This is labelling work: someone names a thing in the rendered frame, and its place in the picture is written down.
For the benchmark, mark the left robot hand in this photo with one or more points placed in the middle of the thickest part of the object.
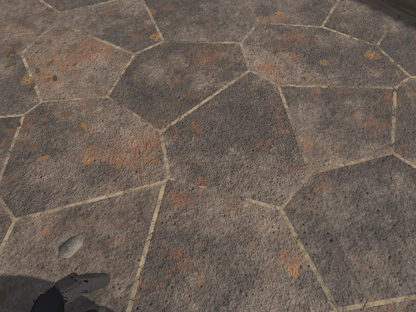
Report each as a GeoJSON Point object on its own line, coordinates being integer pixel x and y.
{"type": "Point", "coordinates": [68, 289]}

